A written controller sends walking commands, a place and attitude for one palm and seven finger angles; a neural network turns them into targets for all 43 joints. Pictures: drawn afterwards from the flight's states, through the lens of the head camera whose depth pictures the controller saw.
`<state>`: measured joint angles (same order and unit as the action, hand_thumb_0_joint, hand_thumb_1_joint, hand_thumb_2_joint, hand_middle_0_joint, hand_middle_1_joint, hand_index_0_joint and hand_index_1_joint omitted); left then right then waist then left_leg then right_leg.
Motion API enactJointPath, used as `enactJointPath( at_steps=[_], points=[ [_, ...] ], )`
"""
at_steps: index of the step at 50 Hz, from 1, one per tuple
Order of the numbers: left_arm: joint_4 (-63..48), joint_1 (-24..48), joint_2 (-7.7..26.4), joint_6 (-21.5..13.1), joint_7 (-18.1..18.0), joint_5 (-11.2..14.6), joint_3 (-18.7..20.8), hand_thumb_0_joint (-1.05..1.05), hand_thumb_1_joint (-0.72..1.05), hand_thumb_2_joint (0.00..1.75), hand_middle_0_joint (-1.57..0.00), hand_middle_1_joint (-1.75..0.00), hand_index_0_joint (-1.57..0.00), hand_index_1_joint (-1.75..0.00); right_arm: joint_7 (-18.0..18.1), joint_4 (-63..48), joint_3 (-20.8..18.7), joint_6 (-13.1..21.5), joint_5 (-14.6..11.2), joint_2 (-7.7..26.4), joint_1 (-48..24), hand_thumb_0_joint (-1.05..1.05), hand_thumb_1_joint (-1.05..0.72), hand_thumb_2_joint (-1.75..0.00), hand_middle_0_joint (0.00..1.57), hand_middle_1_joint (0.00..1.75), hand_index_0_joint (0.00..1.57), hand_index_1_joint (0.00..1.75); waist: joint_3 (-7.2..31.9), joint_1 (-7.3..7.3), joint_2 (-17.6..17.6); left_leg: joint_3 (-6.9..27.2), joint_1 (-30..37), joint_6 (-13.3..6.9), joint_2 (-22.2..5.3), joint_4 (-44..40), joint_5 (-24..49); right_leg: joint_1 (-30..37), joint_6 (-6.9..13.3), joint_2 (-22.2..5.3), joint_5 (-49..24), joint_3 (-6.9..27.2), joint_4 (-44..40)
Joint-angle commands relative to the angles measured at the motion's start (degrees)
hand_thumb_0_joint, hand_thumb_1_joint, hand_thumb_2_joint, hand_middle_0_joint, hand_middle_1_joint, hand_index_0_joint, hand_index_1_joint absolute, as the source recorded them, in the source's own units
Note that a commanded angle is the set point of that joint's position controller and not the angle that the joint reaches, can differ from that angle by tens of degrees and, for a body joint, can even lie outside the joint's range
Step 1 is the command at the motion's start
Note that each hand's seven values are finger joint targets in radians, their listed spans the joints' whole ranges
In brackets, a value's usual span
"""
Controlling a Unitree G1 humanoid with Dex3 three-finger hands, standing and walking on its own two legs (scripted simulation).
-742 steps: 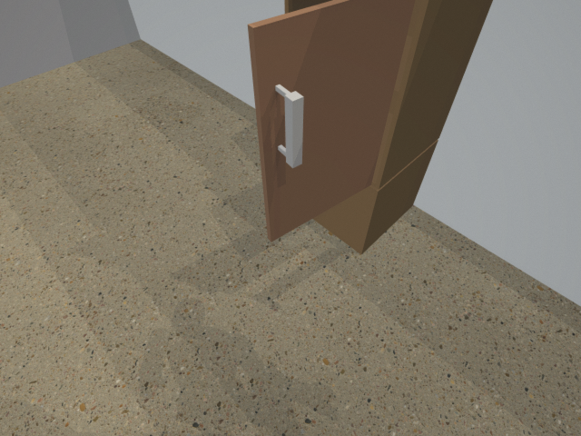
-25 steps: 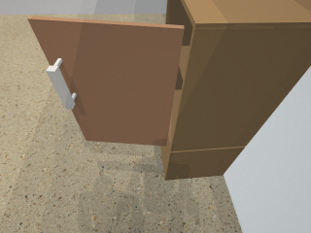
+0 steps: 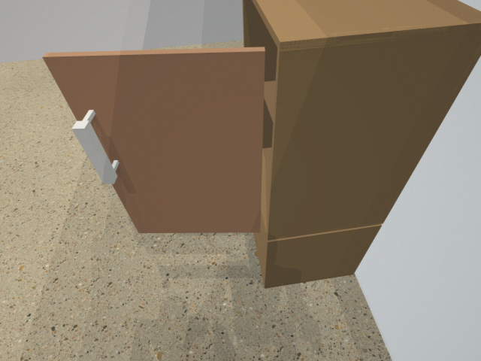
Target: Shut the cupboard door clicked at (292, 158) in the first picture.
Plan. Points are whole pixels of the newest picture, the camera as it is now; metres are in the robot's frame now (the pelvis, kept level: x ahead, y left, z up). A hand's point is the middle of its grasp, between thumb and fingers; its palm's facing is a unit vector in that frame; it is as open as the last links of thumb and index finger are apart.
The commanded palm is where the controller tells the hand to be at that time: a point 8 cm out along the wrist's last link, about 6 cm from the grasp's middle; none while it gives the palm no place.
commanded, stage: look again from close up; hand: left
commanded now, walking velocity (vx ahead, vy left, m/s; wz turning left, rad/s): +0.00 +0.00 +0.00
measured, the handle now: (100, 148) +0.52 +0.35 +0.06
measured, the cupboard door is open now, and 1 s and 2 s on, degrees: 81 81 81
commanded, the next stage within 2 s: shuffle to correct the standing spot in 0.20 s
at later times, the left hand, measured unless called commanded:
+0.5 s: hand out of the picture +0.00 +0.16 -0.17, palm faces +0.02 -0.98 -0.21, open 7.4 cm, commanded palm none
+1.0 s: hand out of the picture +0.08 +0.21 -0.15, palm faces +0.06 -0.95 -0.29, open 7.4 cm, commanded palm none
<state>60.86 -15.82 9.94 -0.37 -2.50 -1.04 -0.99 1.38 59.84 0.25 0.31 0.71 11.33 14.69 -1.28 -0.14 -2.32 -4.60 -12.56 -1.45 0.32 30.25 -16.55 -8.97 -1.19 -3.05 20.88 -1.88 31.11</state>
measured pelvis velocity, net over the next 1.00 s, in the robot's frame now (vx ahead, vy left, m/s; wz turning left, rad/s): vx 0.04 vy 0.02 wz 0.01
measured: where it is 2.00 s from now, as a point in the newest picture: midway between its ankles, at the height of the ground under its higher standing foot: outside the picture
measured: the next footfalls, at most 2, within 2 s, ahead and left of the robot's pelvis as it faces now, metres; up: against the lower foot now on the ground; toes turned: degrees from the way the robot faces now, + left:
right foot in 0.86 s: +0.05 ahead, -0.08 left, +0.00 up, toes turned -8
left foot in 1.26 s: +0.15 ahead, +0.22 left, +0.00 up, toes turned +7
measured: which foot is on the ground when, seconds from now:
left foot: down 0.00-0.88, up 0.90-1.00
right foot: down 0.00-0.64, up 0.66-0.84, down 0.86-1.00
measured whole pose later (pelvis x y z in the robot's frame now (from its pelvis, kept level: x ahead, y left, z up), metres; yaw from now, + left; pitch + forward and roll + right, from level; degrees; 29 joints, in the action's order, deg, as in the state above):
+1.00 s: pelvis +0.04 +0.02 +0.00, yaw +1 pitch +1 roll +3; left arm 56.3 -14.6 8.8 -1.7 -2.6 -1.8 1.1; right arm 0.1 59.4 -1.3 -2.9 1.1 11.1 14.8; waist -2.3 -1.9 -1.3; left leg -3.2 -24.9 0.9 1.7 59.7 -26.4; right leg -13.2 1.7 -5.2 21.5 -7.7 34.0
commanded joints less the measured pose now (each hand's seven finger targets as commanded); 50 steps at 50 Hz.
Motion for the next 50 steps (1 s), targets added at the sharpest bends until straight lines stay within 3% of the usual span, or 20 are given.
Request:
enactJointPath(
  at_steps=[1, 10, 15, 18, 24, 26, 28, 30, 32, 33, 35, 37, 41, 42, 43, 44, 45, 47, 48, 50],
  points=[
    [-2.23, -2.73, 6.73, -0.53, 0.25, 0.36, 1.25, 0.00, 0.90, 0.90, -0.20, -0.30, -0.20, -0.30, -0.33, -2.34, -0.77, 1.03, 0.14, 5.37, 1.25, 0.00, -0.90, -0.90, 0.20, 0.30, 0.20, 0.30, -4.73, -0.02, 4.21, 6.41, -0.93, -1.05, -5.39, -9.09, 3.90, -5.73, 3.12, -2.20, -3.34, 4.09, -7.63],
    [-1.36, -3.35, 7.96, -1.21, 0.26, 0.52, 1.34, 0.00, 0.90, 0.90, -0.20, -0.30, -0.20, -0.30, -0.05, 0.23, -0.49, 1.76, -0.13, 5.42, 1.52, 0.00, -0.90, -0.90, 0.20, 0.30, 0.20, 0.30, 1.04, -0.46, 3.94, 4.78, 2.94, -0.65, -5.92, -7.37, 13.07, -1.78, 3.02, -3.29, -15.02, 4.56, -7.34],
    [-0.52, -3.29, 8.05, -1.26, 0.27, 0.46, 1.30, 0.00, 0.90, 0.90, -0.20, -0.30, -0.20, -0.30, 0.08, 1.39, -0.55, 1.61, -0.21, 5.24, 1.25, 0.00, -0.90, -0.90, 0.20, 0.30, 0.20, 0.30, -0.93, -0.35, 3.22, 4.49, 2.69, -0.32, -5.98, -7.51, 12.88, -2.45, 3.13, -3.33, -16.30, 4.73, -8.24],
    [-0.22, -3.90, 7.83, -1.02, 0.17, 0.25, 1.56, 0.00, 0.90, 0.90, -0.20, -0.30, -0.20, -0.30, -0.14, 1.72, -0.46, 0.96, -0.13, 4.00, 1.77, 0.00, -0.90, -0.90, 0.20, 0.30, 0.20, 0.30, -2.05, -0.66, 3.59, 3.34, 1.01, 0.08, -4.93, -6.36, 8.21, -2.42, 3.74, -4.28, -12.12, 5.98, -8.89],
    [-1.03, -5.06, 10.94, -0.42, 0.01, -0.04, 3.42, 0.00, 0.90, 0.90, -0.20, -0.30, -0.20, -0.30, -0.68, -0.54, -1.07, -0.45, 0.18, 3.67, 0.03, 0.00, -0.90, -0.90, 0.20, 0.30, 0.20, 0.30, -6.03, -1.43, 9.03, -0.36, -5.89, 1.65, -2.24, 1.46, -1.95, -4.02, 8.18, -12.14, -6.22, 14.35, -13.78],
    [-1.65, -4.73, 11.31, -0.38, -0.04, -0.20, 3.97, 0.00, 0.90, 0.90, -0.20, -0.30, -0.20, -0.30, -0.76, -1.09, -1.29, -0.39, 0.22, 3.57, 0.58, 0.00, -0.90, -0.90, 0.20, 0.30, 0.20, 0.30, -5.73, -1.39, 10.89, -0.47, -6.09, 1.67, -2.20, 1.88, -1.63, -3.65, 8.70, -13.03, -10.06, 14.12, -12.40],
    [-2.49, -4.04, 11.04, -0.17, -0.08, -0.36, 4.46, 0.00, 0.90, 0.90, -0.20, -0.30, -0.20, -0.30, -0.74, -1.02, -1.45, -0.17, 0.15, 3.62, 2.06, 0.00, -0.90, -0.90, 0.20, 0.30, 0.20, 0.30, -5.06, -0.74, 9.12, -0.31, -3.30, 1.38, -2.31, -0.56, 0.97, -4.73, 8.06, -11.74, -11.93, 11.66, -9.14],
    [-3.18, -3.03, 9.55, 0.35, 0.05, -0.44, 4.43, 0.00, 0.90, 0.90, -0.20, -0.30, -0.20, -0.30, -0.71, -0.58, -1.64, 0.32, 0.24, 5.26, 5.07, 0.00, -0.90, -0.90, 0.20, 0.30, 0.20, 0.30, -2.68, 0.33, 2.32, 3.06, 2.49, -0.17, -4.54, -3.87, 10.38, -7.16, 5.46, -6.39, -9.42, 5.34, -1.51],
    [-4.46, -1.85, 5.79, 0.85, 0.13, -0.51, 3.71, 0.00, 0.90, 0.90, -0.20, -0.30, -0.20, -0.30, -0.18, -0.18, -2.48, 0.40, 0.58, 8.88, 8.79, 0.00, -0.90, -0.90, 0.20, 0.30, 0.20, 0.30, -0.76, 1.23, -11.05, 14.83, 9.14, -7.18, -13.80, -9.33, 20.84, -15.66, 2.29, 1.37, 8.40, -4.00, 12.66],
    [-5.53, 0.23, 4.99, 0.97, 0.06, -0.62, 3.39, 0.00, 0.90, 0.90, -0.20, -0.30, -0.20, -0.30, 0.14, -0.17, -2.37, 0.35, 0.40, 8.03, 10.36, 0.00, -0.90, -0.90, 0.20, 0.30, 0.20, 0.30, -1.38, 1.94, -11.79, 16.96, 10.58, -10.48, -15.74, -11.16, 26.47, -19.53, 2.24, 1.44, 15.68, -2.79, 19.93],
    [-6.22, 1.41, 4.98, 0.96, 0.19, -0.33, 3.47, 0.00, 0.90, 0.90, -0.20, -0.30, -0.20, -0.30, 0.31, -1.60, -1.97, 0.41, 0.50, 7.31, 8.42, 0.00, -0.90, -0.90, 0.20, 0.30, 0.20, 0.30, -0.61, 1.29, -7.07, 16.56, 9.25, -12.86, -16.55, -10.00, 30.88, -20.61, 2.85, -0.80, 15.70, -1.33, 25.49],
    [-5.68, 0.60, 3.57, 1.04, 0.44, -0.29, 3.40, 0.00, 0.90, 0.90, -0.20, -0.30, -0.20, -0.30, 0.18, -3.19, -2.07, 0.20, 0.91, 7.41, 5.08, 0.00, -0.90, -0.90, 0.20, 0.30, 0.20, 0.30, 0.35, -0.12, -4.65, 12.37, 5.88, -12.11, -14.69, -9.26, 31.93, -16.35, 2.79, -1.19, 11.94, -2.47, 23.26],
    [-4.28, -5.19, 3.05, 0.43, 0.50, -0.38, 3.46, 0.00, 0.90, 0.90, -0.20, -0.30, -0.20, -0.30, 0.04, -4.17, -2.19, 0.20, 0.41, 7.45, 2.29, 0.00, -0.90, -0.90, 0.20, 0.30, 0.20, 0.30, 3.07, -3.62, -1.32, 7.47, 0.30, -8.19, -10.61, -3.69, 26.05, -2.23, 2.01, -0.47, -4.53, -4.43, 2.12],
    [-3.47, -8.36, 5.21, -0.30, 0.21, -0.53, 3.89, 0.00, 0.90, 0.90, -0.20, -0.30, -0.20, -0.30, -0.16, -4.47, -2.27, 0.32, -0.09, 6.77, 2.04, 0.00, -0.90, -0.90, 0.20, 0.30, 0.20, 0.30, 3.90, -5.15, 3.68, 5.20, -4.02, -5.32, -8.30, 1.10, 19.12, 5.09, 2.54, -3.96, -11.89, -0.93, -5.08],
    [-2.85, -11.89, 10.43, -0.98, -0.39, -1.01, 5.04, 0.00, 0.90, 0.90, -0.20, -0.30, -0.20, -0.30, -0.50, -5.43, -2.12, 0.43, -0.51, 4.32, 1.72, 0.00, -0.90, -0.90, 0.20, 0.30, 0.20, 0.30, 5.74, -6.12, 17.39, 0.61, -14.79, -1.21, -2.03, 11.15, 2.00, 13.98, 6.59, -17.15, -25.31, 15.50, -9.72],
    [-2.86, -12.79, 13.49, -1.15, -0.52, -0.37, 5.59, 0.00, 0.90, 0.90, -0.20, -0.30, -0.20, -0.30, -0.44, -6.71, -2.47, -0.11, 0.10, 4.60, 0.08, 0.00, -0.90, -0.90, 0.20, 0.30, 0.20, 0.30, 2.88, -5.87, 18.49, 1.34, -20.53, 1.53, 0.71, 22.33, -17.02, 11.92, 13.14, -27.74, -40.49, 25.00, -12.21],
    [-3.37, -11.84, 13.31, -1.27, -0.67, -0.31, 5.35, 0.00, 0.90, 0.90, -0.20, -0.30, -0.20, -0.30, -0.33, -6.50, -2.64, -0.75, 0.34, 4.94, 1.11, 0.00, -0.90, -0.90, 0.20, 0.30, 0.20, 0.30, 2.43, -4.80, 12.66, 5.63, -20.35, 1.96, -1.13, 28.45, -17.16, 8.69, 16.45, -28.32, -39.10, 22.70, -11.61],
    [-4.29, -7.34, 10.42, -1.37, -0.86, -0.50, 5.15, 0.00, 0.90, 0.90, -0.20, -0.30, -0.20, -0.30, -1.07, -5.70, -2.82, -1.63, 0.51, 4.18, -1.81, 0.00, -0.90, -0.90, 0.20, 0.30, 0.20, 0.30, -3.01, -3.70, 14.71, 6.14, -23.95, 2.52, -2.17, 35.45, -11.80, 3.21, 14.15, -22.96, -38.62, 16.88, -11.97],
    [-4.75, -5.83, 10.01, -1.28, -0.89, -0.49, 5.06, 0.00, 0.90, 0.90, -0.20, -0.30, -0.20, -0.30, -1.49, -5.58, -2.89, -1.81, 0.52, 3.98, -1.73, 0.00, -0.90, -0.90, 0.20, 0.30, 0.20, 0.30, -4.13, -2.94, 12.85, 5.59, -24.29, 2.89, -2.72, 35.92, -9.67, 2.07, 13.09, -21.28, -39.48, 12.32, -11.29],
    [-5.20, -5.36, 9.98, -1.65, -0.48, -0.62, 5.06, 0.00, 0.90, 0.90, -0.20, -0.30, -0.20, -0.30, -2.25, -5.63, -2.72, -2.06, 0.45, 2.66, -1.65, 0.00, -0.90, -0.90, 0.20, 0.30, 0.20, 0.30, -1.54, -2.29, 12.27, 3.49, -22.77, 3.57, -2.25, 33.80, -5.18, 2.52, 10.34, -17.07, -40.97, 5.90, -10.30]
  ],
)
